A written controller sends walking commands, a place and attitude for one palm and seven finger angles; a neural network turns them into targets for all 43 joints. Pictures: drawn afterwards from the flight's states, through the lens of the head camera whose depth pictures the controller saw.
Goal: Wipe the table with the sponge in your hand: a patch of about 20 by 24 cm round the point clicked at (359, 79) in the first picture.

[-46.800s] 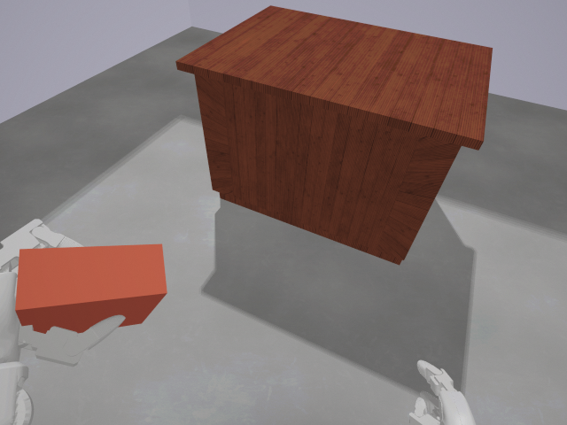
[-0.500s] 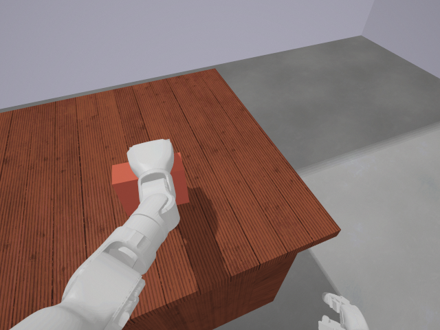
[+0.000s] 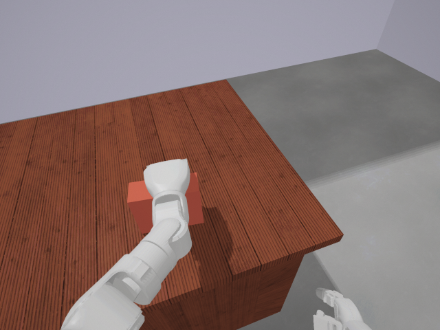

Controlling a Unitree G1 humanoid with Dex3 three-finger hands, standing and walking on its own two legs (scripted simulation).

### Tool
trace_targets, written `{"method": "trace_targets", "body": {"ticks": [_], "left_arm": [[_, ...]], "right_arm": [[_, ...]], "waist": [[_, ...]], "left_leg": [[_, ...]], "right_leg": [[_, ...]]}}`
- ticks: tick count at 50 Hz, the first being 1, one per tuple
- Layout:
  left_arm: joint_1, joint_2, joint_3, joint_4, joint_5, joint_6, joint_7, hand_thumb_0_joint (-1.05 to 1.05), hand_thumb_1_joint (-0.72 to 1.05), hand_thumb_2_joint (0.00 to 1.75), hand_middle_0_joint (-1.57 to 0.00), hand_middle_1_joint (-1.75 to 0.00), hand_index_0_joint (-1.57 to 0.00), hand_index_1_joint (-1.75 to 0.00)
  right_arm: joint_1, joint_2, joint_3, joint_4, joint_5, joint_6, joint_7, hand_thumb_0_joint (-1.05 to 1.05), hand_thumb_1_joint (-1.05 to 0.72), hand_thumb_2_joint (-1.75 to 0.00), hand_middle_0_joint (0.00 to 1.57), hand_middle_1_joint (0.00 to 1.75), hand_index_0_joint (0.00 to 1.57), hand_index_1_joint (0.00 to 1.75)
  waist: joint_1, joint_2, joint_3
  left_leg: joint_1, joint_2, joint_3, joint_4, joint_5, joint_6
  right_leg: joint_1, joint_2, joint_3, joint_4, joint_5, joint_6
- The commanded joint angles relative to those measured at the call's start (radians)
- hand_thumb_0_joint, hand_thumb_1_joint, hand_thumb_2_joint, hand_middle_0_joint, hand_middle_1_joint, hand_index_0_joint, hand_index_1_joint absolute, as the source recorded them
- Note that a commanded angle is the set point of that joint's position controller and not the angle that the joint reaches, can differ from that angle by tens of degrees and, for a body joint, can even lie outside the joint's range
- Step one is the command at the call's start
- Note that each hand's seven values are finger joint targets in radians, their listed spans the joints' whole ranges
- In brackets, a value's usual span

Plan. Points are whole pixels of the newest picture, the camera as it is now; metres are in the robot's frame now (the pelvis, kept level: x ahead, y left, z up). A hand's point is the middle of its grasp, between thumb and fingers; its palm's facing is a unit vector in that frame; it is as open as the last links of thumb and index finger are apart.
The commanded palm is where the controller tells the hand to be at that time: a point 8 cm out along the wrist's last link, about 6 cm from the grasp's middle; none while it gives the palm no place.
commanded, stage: wipe back along the third lane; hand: left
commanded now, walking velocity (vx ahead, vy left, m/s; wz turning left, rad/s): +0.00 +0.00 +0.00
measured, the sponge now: (169, 208) +0.36 +0.16 +0.00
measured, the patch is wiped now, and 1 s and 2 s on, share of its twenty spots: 0.90 0.90 0.90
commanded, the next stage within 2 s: slide back across to the middle lane in 0.52 s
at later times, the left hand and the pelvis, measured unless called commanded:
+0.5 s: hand (181, 208) +0.34 +0.12 +0.04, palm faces -0.02 -0.05 -1.00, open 9.6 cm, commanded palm +0.28 +0.10 +0.08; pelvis -0.01 -0.02 +0.00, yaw +0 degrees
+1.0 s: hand (166, 220) +0.30 +0.14 +0.05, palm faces +0.01 -0.15 -0.99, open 9.6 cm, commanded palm +0.26 +0.15 +0.10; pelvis -0.01 -0.02 +0.00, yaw -2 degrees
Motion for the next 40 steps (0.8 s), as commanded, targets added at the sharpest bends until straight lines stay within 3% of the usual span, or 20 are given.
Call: {"method": "trace_targets", "body": {"ticks": [1,4,5,8,10,12,15,18,20,23,26,29,30,31,32,33,35,36,39,40], "left_arm": [[-0.252,-0.009,0.001,-0.128,-0.01,0.0,-0.019,0.0,0.1,1.3,-1.2,-1.6,-1.2,-1.6],[-0.224,-0.015,-0.006,-0.133,-0.015,0.008,-0.023,0.0,0.1,1.3,-1.2,-1.6,-1.2,-1.6],[-0.224,0.014,0.029,-0.152,-0.023,0.003,-0.025,0.0,0.1,1.3,-1.2,-1.6,-1.2,-1.6],[-0.176,-0.003,0.004,-0.151,-0.02,0.008,-0.027,0.0,0.1,1.3,-1.2,-1.6,-1.2,-1.6],[-0.176,0.024,0.036,-0.182,-0.024,0.001,-0.028,0.0,0.1,1.3,-1.2,-1.6,-1.2,-1.6],[-0.153,-0.019,-0.017,-0.186,-0.019,0.004,-0.031,0.0,0.1,1.3,-1.2,-1.6,-1.2,-1.6],[-0.126,0.025,0.029,-0.22,-0.028,0.005,-0.034,0.0,0.1,1.3,-1.2,-1.6,-1.2,-1.6],[-0.11,-0.036,-0.042,-0.216,-0.016,0.01,-0.04,0.0,0.1,1.3,-1.2,-1.6,-1.2,-1.6],[-0.081,-0.014,-0.01,-0.251,-0.026,0.006,-0.043,0.0,0.1,1.3,-1.2,-1.6,-1.2,-1.6],[-0.032,-0.048,-0.055,-0.284,-0.022,0.009,-0.046,0.0,0.1,1.3,-1.2,-1.6,-1.2,-1.6],[0.034,-0.022,-0.036,-0.335,-0.025,0.011,-0.051,0.0,0.1,1.3,-1.2,-1.6,-1.2,-1.6],[0.057,-0.032,-0.06,-0.382,-0.02,0.019,-0.056,0.0,0.1,1.3,-1.2,-1.6,-1.2,-1.6],[0.061,0.005,-0.014,-0.402,-0.025,0.022,-0.055,0.0,0.1,1.3,-1.2,-1.6,-1.2,-1.6],[0.047,-0.026,-0.057,-0.39,-0.014,0.026,-0.054,0.0,0.1,1.3,-1.2,-1.6,-1.2,-1.6],[0.071,0.014,-0.016,-0.402,-0.016,0.029,-0.05,0.0,0.1,1.3,-1.2,-1.6,-1.2,-1.6],[0.064,0.02,-0.02,-0.43,-0.013,0.031,-0.051,0.0,0.1,1.3,-1.2,-1.6,-1.2,-1.6],[0.085,0.115,0.079,-0.493,-0.015,0.032,-0.043,0.0,0.1,1.3,-1.2,-1.6,-1.2,-1.6],[0.112,0.106,0.063,-0.506,-0.012,0.035,-0.04,0.0,0.1,1.3,-1.2,-1.6,-1.2,-1.6],[0.143,0.113,0.051,-0.535,0.005,0.051,-0.051,0.0,0.1,1.3,-1.2,-1.6,-1.2,-1.6],[0.141,0.163,0.102,-0.555,0.007,0.049,-0.057,0.0,0.1,1.3,-1.2,-1.6,-1.2,-1.6]], "right_arm": [[-0.205,-0.117,-0.031,-0.163,0.009,-0.046,-0.006,0.0,-0.9,-0.9,0.2,0.3,0.2,0.3],[-0.211,-0.112,-0.028,-0.169,0.012,-0.048,-0.003,0.0,-0.9,-0.9,0.2,0.3,0.2,0.3],[-0.219,-0.112,-0.03,-0.174,0.013,-0.051,-0.006,0.0,-0.9,-0.9,0.2,0.3,0.2,0.3],[-0.217,-0.113,-0.027,-0.178,0.013,-0.052,-0.005,0.0,-0.9,-0.9,0.2,0.3,0.2,0.3],[-0.233,-0.111,-0.027,-0.186,0.015,-0.054,-0.007,0.0,-0.9,-0.9,0.2,0.3,0.2,0.3],[-0.23,-0.111,-0.028,-0.186,0.016,-0.055,-0.001,0.0,-0.9,-0.9,0.2,0.3,0.2,0.3],[-0.248,-0.113,-0.027,-0.195,0.017,-0.055,0.001,0.0,-0.9,-0.9,0.2,0.3,0.2,0.3],[-0.242,-0.11,-0.028,-0.192,0.02,-0.057,0.009,0.0,-0.9,-0.9,0.2,0.3,0.2,0.3],[-0.253,-0.111,-0.03,-0.2,0.017,-0.059,0.014,0.0,-0.9,-0.9,0.2,0.3,0.2,0.3],[-0.257,-0.109,-0.03,-0.206,0.017,-0.056,0.023,0.0,-0.9,-0.9,0.2,0.3,0.2,0.3],[-0.268,-0.113,-0.032,-0.211,0.015,-0.051,0.032,0.0,-0.9,-0.9,0.2,0.3,0.2,0.3],[-0.288,-0.111,-0.028,-0.215,0.018,-0.048,0.04,0.0,-0.9,-0.9,0.2,0.3,0.2,0.3],[-0.295,-0.112,-0.029,-0.219,0.019,-0.05,0.04,0.0,-0.9,-0.9,0.2,0.3,0.2,0.3],[-0.291,-0.11,-0.026,-0.21,0.018,-0.048,0.04,0.0,-0.9,-0.9,0.2,0.3,0.2,0.3],[-0.289,-0.111,-0.029,-0.21,0.018,-0.051,0.041,0.0,-0.9,-0.9,0.2,0.3,0.2,0.3],[-0.297,-0.111,-0.025,-0.212,0.017,-0.053,0.039,0.0,-0.9,-0.9,0.2,0.3,0.2,0.3],[-0.313,-0.114,-0.026,-0.219,0.012,-0.058,0.035,0.0,-0.9,-0.9,0.2,0.3,0.2,0.3],[-0.312,-0.107,-0.021,-0.221,0.012,-0.059,0.034,0.0,-0.9,-0.9,0.2,0.3,0.2,0.3],[-0.322,-0.106,-0.013,-0.226,0.016,-0.064,0.03,0.0,-0.9,-0.9,0.2,0.3,0.2,0.3],[-0.324,-0.111,-0.015,-0.224,0.017,-0.063,0.027,0.0,-0.9,-0.9,0.2,0.3,0.2,0.3]], "waist": [[-0.028,-0.143,-0.2],[-0.022,-0.127,-0.188],[-0.014,-0.152,-0.203],[-0.017,-0.161,-0.181],[-0.007,-0.15,-0.189],[-0.018,-0.144,-0.171],[-0.001,-0.139,-0.169],[-0.016,-0.149,-0.132],[-0.001,-0.166,-0.164],[-0.008,-0.174,-0.163],[0.002,-0.192,-0.178],[-0.002,-0.181,-0.14],[0.011,-0.178,-0.141],[-0.004,-0.171,-0.123],[0.009,-0.188,-0.131],[0.007,-0.179,-0.14],[0.034,-0.17,-0.186],[0.031,-0.176,-0.201],[0.024,-0.16,-0.14],[0.026,-0.152,-0.13]], "left_leg": [[0.088,0.029,-0.002,-0.04,0.28,-0.003],[0.084,0.025,0.002,-0.052,0.245,-0.001],[0.08,0.026,-0.005,-0.056,0.238,0.0],[0.072,0.019,0.008,-0.06,0.214,0.003],[0.072,0.019,0.004,-0.063,0.217,0.003],[0.081,0.018,0.009,-0.06,0.207,0.003],[0.078,0.017,0.003,-0.068,0.207,0.003],[0.085,0.018,0.005,-0.062,0.199,0.004],[0.086,0.015,0.002,-0.061,0.215,0.008],[0.09,0.011,0.013,-0.047,0.235,0.009],[0.089,0.009,0.015,-0.039,0.256,0.011],[0.086,0.01,0.014,-0.041,0.247,0.008],[0.083,0.009,0.003,-0.046,0.248,0.009],[0.087,0.011,0.009,-0.043,0.244,0.008],[0.088,0.01,0.01,-0.043,0.244,0.008],[0.093,0.006,0.016,-0.042,0.25,0.01],[0.094,0.001,0.009,-0.045,0.266,0.01],[0.1,-0.001,0.015,-0.04,0.283,0.011],[0.099,0.001,0.012,-0.053,0.278,0.007],[0.102,0.0,0.002,-0.056,0.276,0.008]], "right_leg": [[0.14,-0.016,0.003,-0.032,0.334,-0.057],[0.14,-0.015,0.004,-0.044,0.29,-0.056],[0.152,-0.013,0.012,-0.048,0.277,-0.056],[0.161,-0.017,0.021,-0.059,0.268,-0.05],[0.169,-0.016,0.028,-0.059,0.267,-0.054],[0.155,-0.016,0.022,-0.061,0.251,-0.051],[0.167,-0.014,0.034,-0.066,0.248,-0.054],[0.14,-0.013,0.022,-0.065,0.23,-0.052],[0.168,-0.01,0.034,-0.062,0.263,-0.054],[0.19,-0.016,0.04,-0.052,0.319,-0.049],[0.223,-0.018,0.052,-0.043,0.372,-0.048],[0.201,-0.016,0.057,-0.045,0.357,-0.049],[0.203,-0.011,0.067,-0.047,0.355,-0.053],[0.19,-0.014,0.056,-0.041,0.348,-0.05],[0.2,-0.012,0.06,-0.044,0.348,-0.049],[0.216,-0.015,0.07,-0.045,0.369,-0.047],[0.265,-0.013,0.095,-0.041,0.409,-0.051],[0.292,-0.019,0.088,-0.028,0.443,-0.047],[0.266,-0.018,0.093,-0.041,0.421,-0.047],[0.26,-0.012,0.115,-0.051,0.409,-0.052]]}}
